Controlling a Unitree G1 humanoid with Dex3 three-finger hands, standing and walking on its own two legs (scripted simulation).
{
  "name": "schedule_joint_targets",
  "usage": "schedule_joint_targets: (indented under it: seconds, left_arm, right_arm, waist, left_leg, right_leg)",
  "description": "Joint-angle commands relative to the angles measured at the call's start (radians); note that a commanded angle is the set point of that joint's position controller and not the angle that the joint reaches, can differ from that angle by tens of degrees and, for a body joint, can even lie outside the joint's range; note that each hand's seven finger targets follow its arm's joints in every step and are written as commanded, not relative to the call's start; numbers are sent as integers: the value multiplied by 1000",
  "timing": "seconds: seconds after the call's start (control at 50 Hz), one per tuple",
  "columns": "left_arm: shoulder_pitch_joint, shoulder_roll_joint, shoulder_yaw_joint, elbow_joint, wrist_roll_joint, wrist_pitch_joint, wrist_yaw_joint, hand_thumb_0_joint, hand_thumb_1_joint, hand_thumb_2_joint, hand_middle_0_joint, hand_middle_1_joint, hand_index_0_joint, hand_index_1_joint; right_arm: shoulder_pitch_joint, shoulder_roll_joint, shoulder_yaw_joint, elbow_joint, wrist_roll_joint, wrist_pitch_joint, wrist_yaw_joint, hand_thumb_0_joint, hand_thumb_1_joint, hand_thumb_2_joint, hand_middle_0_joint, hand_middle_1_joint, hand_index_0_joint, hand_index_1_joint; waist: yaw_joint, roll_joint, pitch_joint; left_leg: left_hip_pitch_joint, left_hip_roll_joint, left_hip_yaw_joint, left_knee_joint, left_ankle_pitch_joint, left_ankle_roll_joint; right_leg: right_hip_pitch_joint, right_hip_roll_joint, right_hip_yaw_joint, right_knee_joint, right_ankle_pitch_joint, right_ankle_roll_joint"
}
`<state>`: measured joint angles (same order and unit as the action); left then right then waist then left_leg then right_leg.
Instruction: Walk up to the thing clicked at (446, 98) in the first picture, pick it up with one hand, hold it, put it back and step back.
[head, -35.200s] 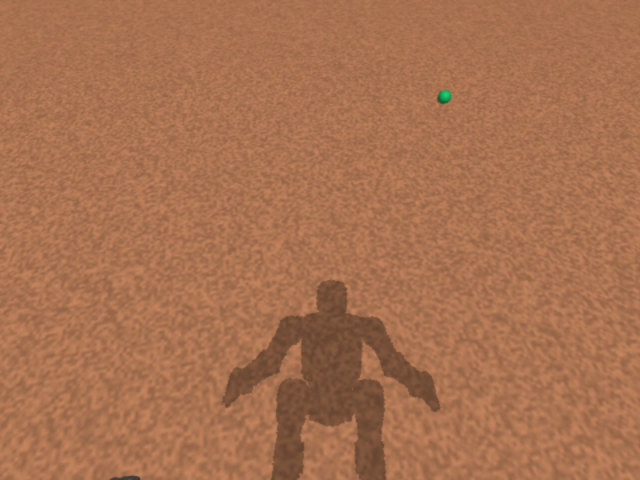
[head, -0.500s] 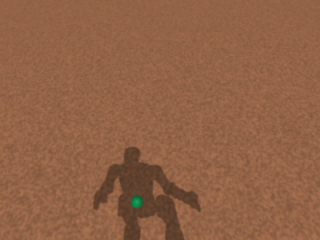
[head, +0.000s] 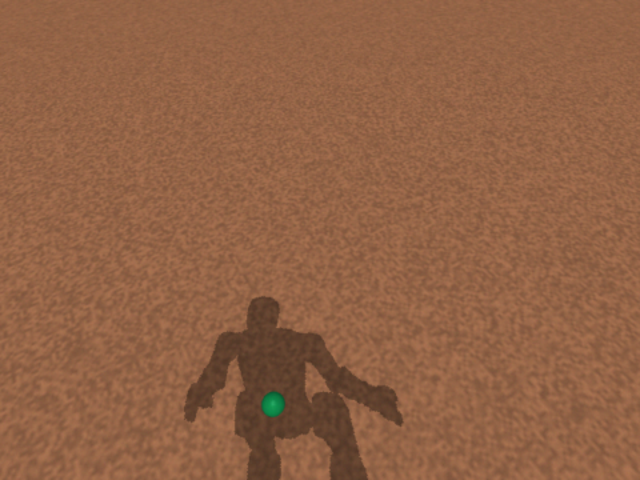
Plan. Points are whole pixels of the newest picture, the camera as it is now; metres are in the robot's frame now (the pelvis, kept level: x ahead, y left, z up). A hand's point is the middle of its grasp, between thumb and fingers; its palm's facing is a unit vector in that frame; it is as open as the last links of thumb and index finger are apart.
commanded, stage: stand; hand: left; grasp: from above
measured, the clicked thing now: (273, 404) +0.42 +0.18 -0.75
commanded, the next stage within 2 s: step back in 0.34 s
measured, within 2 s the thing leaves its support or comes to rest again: neither
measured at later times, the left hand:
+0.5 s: hand out of the picture +0.06 +0.27 -0.16, palm faces +0.01 -0.93 -0.37, open 7.4 cm
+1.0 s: hand out of the picture +0.02 +0.32 -0.18, palm faces -0.09 -0.92 -0.37, open 7.4 cm
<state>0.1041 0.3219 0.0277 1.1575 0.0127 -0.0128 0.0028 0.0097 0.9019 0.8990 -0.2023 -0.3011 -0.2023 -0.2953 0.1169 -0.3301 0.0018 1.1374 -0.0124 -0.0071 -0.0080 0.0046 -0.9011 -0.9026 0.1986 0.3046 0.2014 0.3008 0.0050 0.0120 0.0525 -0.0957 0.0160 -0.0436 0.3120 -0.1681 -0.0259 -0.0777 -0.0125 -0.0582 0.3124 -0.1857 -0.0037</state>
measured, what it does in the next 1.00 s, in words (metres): walks backwards: left foot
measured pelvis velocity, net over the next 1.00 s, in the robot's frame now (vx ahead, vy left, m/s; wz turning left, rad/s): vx -0.11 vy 0.06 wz -0.06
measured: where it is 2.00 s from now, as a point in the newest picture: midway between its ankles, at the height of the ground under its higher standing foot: outside the picture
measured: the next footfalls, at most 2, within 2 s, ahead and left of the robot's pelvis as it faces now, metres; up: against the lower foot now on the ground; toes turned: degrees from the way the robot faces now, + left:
left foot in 0.64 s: -0.02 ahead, +0.15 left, +0.00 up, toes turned -1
right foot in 1.06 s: -0.10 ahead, -0.06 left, +0.00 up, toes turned -1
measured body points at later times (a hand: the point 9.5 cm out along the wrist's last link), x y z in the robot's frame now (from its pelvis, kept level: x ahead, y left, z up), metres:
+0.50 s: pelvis -0.03 +0.01 -0.01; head +0.03 +0.00 +0.44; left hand +0.06 +0.32 -0.14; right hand +0.06 -0.30 -0.14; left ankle -0.01 +0.13 -0.73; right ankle -0.01 -0.11 -0.75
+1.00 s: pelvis -0.11 +0.06 -0.02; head -0.03 +0.07 +0.42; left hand +0.03 +0.37 -0.15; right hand -0.02 -0.25 -0.14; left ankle -0.06 +0.15 -0.75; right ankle -0.14 -0.07 -0.72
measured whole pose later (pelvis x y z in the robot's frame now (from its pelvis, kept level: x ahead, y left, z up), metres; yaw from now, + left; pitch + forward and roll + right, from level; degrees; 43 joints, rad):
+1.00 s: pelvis -0.11 +0.06 -0.02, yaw -4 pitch -2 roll +0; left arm 0.09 0.38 0.07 0.89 0.01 0.05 0.02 0.01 0.90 0.90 -0.20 -0.30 -0.20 -0.30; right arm 0.11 -0.34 -0.04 0.85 -0.02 0.03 -0.02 0.00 -0.90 -0.90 0.20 0.31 0.20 0.30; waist -0.02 -0.02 0.22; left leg -0.32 -0.01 0.05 0.63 -0.27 0.05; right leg -0.32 0.05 0.09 0.87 -0.49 0.01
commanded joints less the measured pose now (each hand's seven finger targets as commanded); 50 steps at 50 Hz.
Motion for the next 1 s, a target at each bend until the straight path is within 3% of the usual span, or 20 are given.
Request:
schedule_joint_targets:
  seconds: [0.0, 0.28, 0.3, 0.32, 0.36, 0.4, 0.42, 0.46, 0.52, 0.56, 0.6, 0.62, 0.64, 0.66, 0.68, 0.72, 0.74, 0.78, 0.9, 0.98]
  left_arm:
    - [-47, 212, 38, -64, -1, -20, 13, 0, 900, 900, -200, -300, -200, -300]
    - [-24, 214, 32, -61, -1, -19, 9, 0, 900, 900, -200, -300, -200, -300]
    - [-30, 217, 33, -63, 0, -20, 9, 0, 900, 900, -200, -300, -200, -300]
    - [-22, 295, 83, -92, -18, -12, 12, 0, 900, 900, -200, -300, -200, -300]
    - [5, 292, 91, -120, -23, -8, 19, 0, 900, 900, -200, -300, -200, -300]
    - [-28, 314, 101, -165, -16, -2, 22, 0, 900, 900, -200, -300, -200, -300]
    - [-65, 315, 103, -194, -8, 2, 23, 0, 900, 900, -200, -300, -200, -300]
    - [-101, 311, 108, -243, 12, 6, 25, 0, 900, 900, -200, -300, -200, -300]
    - [-170, 299, 102, -292, 19, 14, 26, 0, 900, 900, -200, -300, -200, -300]
    - [-143, 290, 93, -306, 15, 25, 25, 0, 900, 900, -200, -300, -200, -300]
    - [-120, 262, 84, -319, -5, 46, 20, 0, 900, 900, -200, -300, -200, -300]
    - [-93, 217, 81, -329, -19, 54, 20, 0, 900, 900, -200, -300, -200, -300]
    - [-79, 190, 74, -334, -20, 61, 28, 0, 900, 900, -200, -300, -200, -300]
    - [-56, 210, 79, -326, -10, 68, 37, 0, 900, 900, -200, -300, -200, -300]
    - [-64, 209, 77, -322, -9, 65, 44, 0, 900, 900, -200, -300, -200, -300]
    - [-82, 236, 84, -314, -14, 67, 46, 0, 900, 900, -200, -300, -200, -300]
    - [-31, 238, 86, -309, -21, 68, 43, 0, 900, 900, -200, -300, -200, -300]
    - [3, 245, 88, -318, -12, 65, 39, 0, 900, 900, -200, -300, -200, -300]
    - [-40, 226, 90, -371, -3, 40, 33, 0, 900, 900, -200, -300, -200, -300]
    - [60, 219, 98, -342, 3, 31, 23, 0, 900, 900, -200, -300, -200, -300]
  right_arm:
    - [-38, -197, -38, -56, -2, -25, -12, 0, -900, -900, 200, 300, 200, 300]
    - [-31, -209, -39, -51, -2, -23, -6, 0, -900, -900, 200, 300, 200, 300]
    - [-30, -207, -39, -51, -3, -24, -7, 0, -900, -900, 200, 300, 200, 300]
    - [-64, -255, -60, -89, 2, -6, 0, 0, -900, -900, 200, 300, 200, 300]
    - [-36, -223, -59, -121, 17, 3, 0, 0, -900, -900, 200, 300, 200, 300]
    - [-1, -218, -69, -142, 20, 18, 0, 0, -900, -900, 200, 300, 200, 300]
    - [12, -218, -79, -154, 15, 30, 3, 0, -900, -900, 200, 300, 200, 300]
    - [61, -227, -90, -177, 9, 49, 8, 0, -900, -900, 200, 300, 200, 300]
    - [107, -227, -102, -201, 18, 52, 15, 0, -900, -900, 200, 300, 200, 300]
    - [111, -224, -103, -212, 9, 43, 12, 0, -900, -900, 200, 300, 200, 300]
    - [118, -223, -108, -214, -10, 27, 4, 0, -900, -900, 200, 300, 200, 300]
    - [89, -285, -123, -228, -27, 20, 1, 0, -900, -900, 200, 300, 200, 300]
    - [75, -343, -134, -247, -32, 15, -1, 0, -900, -900, 200, 300, 200, 300]
    - [83, -357, -135, -253, -23, 13, -5, 0, -900, -900, 200, 300, 200, 300]
    - [69, -375, -136, -270, -18, 11, -8, 0, -900, -900, 200, 300, 200, 300]
    - [2, -333, -129, -295, -21, 10, -19, 0, -900, -900, 200, 300, 200, 300]
    - [-27, -307, -120, -304, -26, 11, -24, 0, -900, -900, 200, 300, 200, 300]
    - [0, -274, -117, -315, -17, 9, -32, 0, -900, -900, 200, 300, 200, 300]
    - [99, -274, -121, -321, -8, 15, -38, 0, -900, -900, 200, 300, 200, 300]
    - [17, -300, -120, -351, -2, 24, -28, 0, -900, -900, 200, 300, 200, 300]
  waist:
    - [-1, -8, -73]
    - [1, -4, -30]
    - [-1, -11, -38]
    - [0, -29, 59]
    - [-4, -55, -22]
    - [-13, -118, -77]
    - [-21, -167, -86]
    - [-34, -175, -87]
    - [-61, -194, -89]
    - [-43, -162, -107]
    - [-48, -47, -81]
    - [-18, 118, -85]
    - [-14, 208, -79]
    - [-23, 128, -111]
    - [-46, 192, -127]
    - [-31, 163, -130]
    - [5, 149, -131]
    - [7, 120, -154]
    - [-71, 112, -123]
    - [-24, 124, -144]
  left_leg:
    - [-21, 104, -73, -42, 144, 46]
    - [-43, 100, -80, -60, 45, 45]
    - [-36, 101, -77, -53, 62, 44]
    - [-120, 78, -74, 85, 261, 71]
    - [-116, 32, -18, 210, 281, 66]
    - [-128, -29, 19, 367, 96, 58]
    - [-150, -62, 14, 485, -184, 62]
    - [-172, -36, -43, 621, -361, 79]
    - [-185, -21, -38, 580, -300, 84]
    - [-183, -20, 2, 381, -183, 74]
    - [-146, 20, -18, 87, 209, 61]
    - [-86, 145, -216, 74, 477, 97]
    - [17, 248, -364, 74, 650, 168]
    - [0, 288, -327, 139, 745, 231]
    - [-27, 324, -395, 122, 712, 261]
    - [-30, 246, -266, 156, 650, 237]
    - [7, 201, -194, 173, 643, 214]
    - [103, 203, -196, 188, 597, 225]
    - [199, 240, -213, 230, 640, 272]
    - [29, 221, -172, 249, 422, 239]
  right_leg:
    - [27, -123, 105, -52, 122, -11]
    - [-18, -113, 104, -66, 12, -13]
    - [-15, -118, 111, -65, 32, -14]
    - [-63, -120, 129, 16, 273, -26]
    - [-11, -160, 144, 46, 453, -73]
    - [-31, -258, 222, 35, 482, -165]
    - [-69, -320, 265, 16, 465, -212]
    - [-145, -369, 275, 53, 433, -260]
    - [-167, -307, 200, 126, 401, -208]
    - [-102, -255, 167, 225, 380, -167]
    - [-106, -158, 106, 370, 265, -89]
    - [-213, -16, 71, 506, 62, -44]
    - [-396, 115, 124, 622, -409, -32]
    - [-369, 103, 205, 741, -486, -27]
    - [-379, 114, 234, 800, -495, -23]
    - [-399, 115, 280, 891, -405, -27]
    - [-432, 120, 274, 908, -339, -24]
    - [-452, 114, 243, 907, -310, -7]
    - [-440, 63, 176, 591, -327, 24]
    - [-233, 33, 101, 330, -213, -9]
